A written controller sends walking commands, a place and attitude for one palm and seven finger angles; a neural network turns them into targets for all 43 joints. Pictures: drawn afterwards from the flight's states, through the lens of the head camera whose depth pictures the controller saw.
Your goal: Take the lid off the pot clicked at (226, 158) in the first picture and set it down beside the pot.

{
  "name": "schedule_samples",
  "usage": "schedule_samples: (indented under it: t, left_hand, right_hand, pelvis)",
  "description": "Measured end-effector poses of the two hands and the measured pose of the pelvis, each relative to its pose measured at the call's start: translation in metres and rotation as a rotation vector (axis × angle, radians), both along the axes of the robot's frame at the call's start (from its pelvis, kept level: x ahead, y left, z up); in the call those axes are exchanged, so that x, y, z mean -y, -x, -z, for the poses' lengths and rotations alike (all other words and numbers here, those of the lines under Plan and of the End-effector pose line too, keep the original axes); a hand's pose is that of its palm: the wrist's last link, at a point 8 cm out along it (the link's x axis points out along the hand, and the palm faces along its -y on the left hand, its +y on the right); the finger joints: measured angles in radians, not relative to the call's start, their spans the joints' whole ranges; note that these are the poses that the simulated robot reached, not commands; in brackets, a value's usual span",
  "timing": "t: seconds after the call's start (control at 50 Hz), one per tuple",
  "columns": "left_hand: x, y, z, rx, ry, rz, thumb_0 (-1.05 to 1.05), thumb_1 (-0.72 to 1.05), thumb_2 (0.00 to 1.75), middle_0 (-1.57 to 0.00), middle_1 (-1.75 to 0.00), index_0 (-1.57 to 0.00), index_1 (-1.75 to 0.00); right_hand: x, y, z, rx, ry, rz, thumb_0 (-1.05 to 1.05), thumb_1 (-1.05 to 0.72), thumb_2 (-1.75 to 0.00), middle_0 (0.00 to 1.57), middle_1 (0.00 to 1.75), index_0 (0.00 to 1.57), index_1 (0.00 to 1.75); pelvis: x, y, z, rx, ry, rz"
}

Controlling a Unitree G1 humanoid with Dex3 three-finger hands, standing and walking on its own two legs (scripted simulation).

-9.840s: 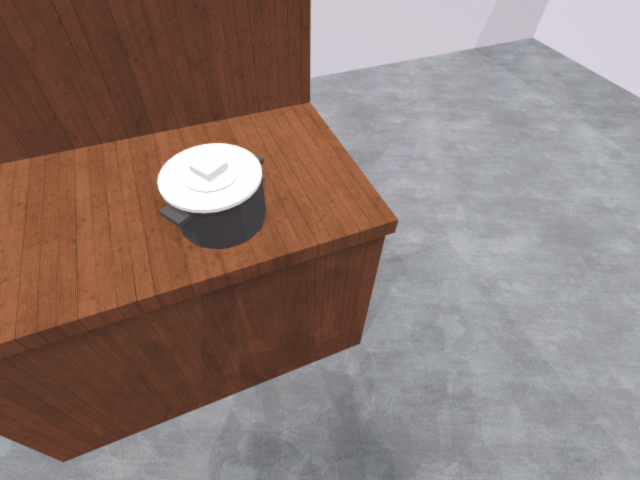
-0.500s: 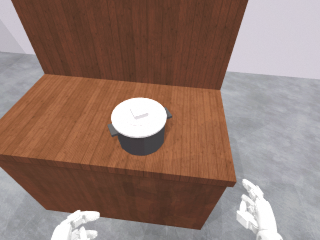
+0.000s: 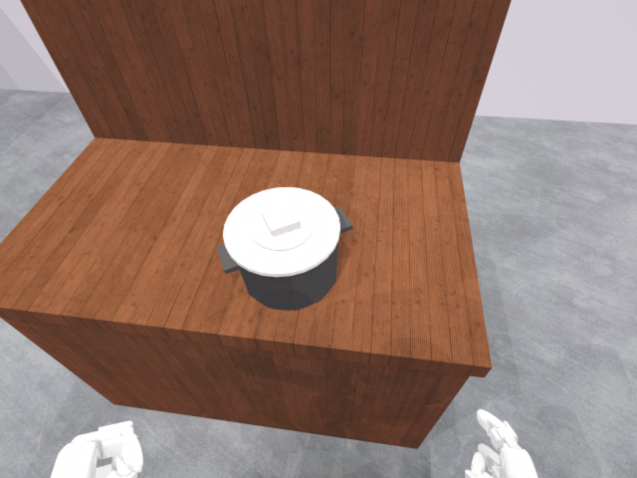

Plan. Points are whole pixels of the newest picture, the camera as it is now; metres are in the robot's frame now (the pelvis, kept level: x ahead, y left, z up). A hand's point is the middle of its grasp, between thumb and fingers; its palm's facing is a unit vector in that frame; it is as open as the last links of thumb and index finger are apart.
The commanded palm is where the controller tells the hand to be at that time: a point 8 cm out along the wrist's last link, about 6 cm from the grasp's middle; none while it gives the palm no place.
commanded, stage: raise the hand higher, near the body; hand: left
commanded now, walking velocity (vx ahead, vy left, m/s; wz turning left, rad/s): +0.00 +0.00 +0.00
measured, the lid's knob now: (280, 218) +0.48 +0.11 +0.04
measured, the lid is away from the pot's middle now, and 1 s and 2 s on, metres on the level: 0.00 0.00 0.00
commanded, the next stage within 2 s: reach forward and open the fingers in 0.62 s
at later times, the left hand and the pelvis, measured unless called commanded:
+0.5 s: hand (109, 413) +0.17 +0.23 +0.07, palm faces +0.28 -0.85 -0.44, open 3.1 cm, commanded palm +0.12 +0.27 +0.11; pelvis +0.01 +0.00 +0.01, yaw -1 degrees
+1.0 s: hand (73, 386) +0.18 +0.26 +0.10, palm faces -0.07 -0.07 -1.00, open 2.9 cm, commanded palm +0.17 +0.26 +0.15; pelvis +0.00 -0.01 +0.01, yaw -1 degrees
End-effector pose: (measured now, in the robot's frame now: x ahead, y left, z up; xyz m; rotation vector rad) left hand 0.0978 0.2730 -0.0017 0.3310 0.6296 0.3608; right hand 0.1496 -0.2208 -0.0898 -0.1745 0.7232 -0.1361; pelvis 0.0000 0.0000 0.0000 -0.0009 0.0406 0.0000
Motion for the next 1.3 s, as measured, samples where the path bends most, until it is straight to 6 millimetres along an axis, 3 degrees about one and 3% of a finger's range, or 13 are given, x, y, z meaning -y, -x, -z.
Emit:
schedule_samples:
  t: [0.12,0.26,0.52,0.74,0.86,0.96,1.02,1.14,1.22,1.3]
  left_hand:
    - [0.003,-0.009,-0.023,0.076,-0.026,0.039,0.02,0.9,0.9,-1.29,-1.49,-1.29,-1.5]
    - [0.004,-0.018,-0.052,0.188,-0.059,0.058,0.02,0.9,0.9,-1.29,-1.5,-1.3,-1.5]
    - [0.004,-0.034,-0.105,0.369,-0.148,0.109,0.02,0.89,0.9,-1.3,-1.5,-1.3,-1.5]
    - [0.006,-0.046,-0.149,0.539,-0.221,0.149,0.02,0.89,0.9,-1.3,-1.5,-1.3,-1.5]
    - [0.016,-0.059,-0.161,0.323,-0.774,0.389,0.01,0.86,0.9,-1.28,-1.47,-1.28,-1.48]
    - [0.015,-0.062,-0.158,0.094,-1.041,0.56,0.01,0.76,0.93,-1.24,-1.36,-1.24,-1.37]
    - [0.013,-0.066,-0.161,0.023,-1.09,0.615,0.01,0.68,0.97,-1.21,-1.26,-1.21,-1.27]
    - [0.015,-0.075,-0.155,-0.066,-1.01,0.733,0.01,0.51,1.07,-1.15,-1.05,-1.16,-1.06]
    - [0.021,-0.081,-0.162,-0.047,-1.024,0.845,0.01,0.39,1.13,-1.11,-0.91,-1.11,-0.92]
    - [0.014,-0.09,-0.168,-0.014,-1.041,0.859,0.0,0.27,1.17,-1.06,-0.77,-1.07,-0.78]
  right_hand:
    - [0.007,-0.014,-0.009,0.055,0.015,0.024,0.02,-0.9,-0.89,0.2,0.3,0.2,0.3]
    - [0.001,-0.042,-0.026,0.144,0.013,0.003,0.02,-0.9,-0.89,0.2,0.3,0.2,0.3]
    - [-0.01,-0.042,-0.028,0.146,-0.02,-0.033,0.02,-0.9,-0.89,0.2,0.3,0.2,0.3]
    - [-0.008,-0.04,-0.03,0.151,-0.021,-0.056,0.02,-0.9,-0.89,0.2,0.3,0.2,0.3]
    - [-0.002,-0.043,-0.021,0.054,-0.013,-0.118,0.01,-0.9,-0.89,0.2,0.3,0.2,0.3]
    - [0.006,-0.043,-0.011,-0.017,-0.028,-0.116,0.02,-0.9,-0.89,0.2,0.3,0.2,0.3]
    - [0.01,-0.044,-0.008,-0.026,-0.036,-0.104,0.02,-0.9,-0.89,0.2,0.3,0.2,0.3]
    - [0.014,-0.043,-0.011,-0.004,-0.044,-0.073,0.02,-0.9,-0.89,0.2,0.3,0.2,0.3]
    - [0.014,-0.037,-0.015,0.0,-0.02,-0.073,0.01,-0.9,-0.89,0.2,0.3,0.2,0.3]
    - [0.013,-0.027,-0.016,-0.015,-0.021,-0.062,0.01,-0.9,-0.89,0.2,0.3,0.2,0.3]
  pelvis:
    - [-0.001,-0.006,-0.002,0.007,0.0,0.007]
    - [-0.002,-0.01,-0.004,0.024,0.002,0.006]
    - [0.001,-0.011,-0.009,0.057,0.004,0.011]
    - [0.004,-0.008,-0.012,0.076,0.003,0.015]
    - [0.006,0.0,-0.009,0.025,-0.003,0.023]
    - [0.008,0.004,-0.009,0.007,-0.003,0.029]
    - [0.008,0.004,-0.01,0.01,-0.002,0.018]
    - [0.008,0.007,-0.013,0.023,-0.001,0.006]
    - [0.007,0.012,-0.014,0.032,0.001,0.0]
    - [0.004,0.018,-0.016,0.037,0.005,0.0]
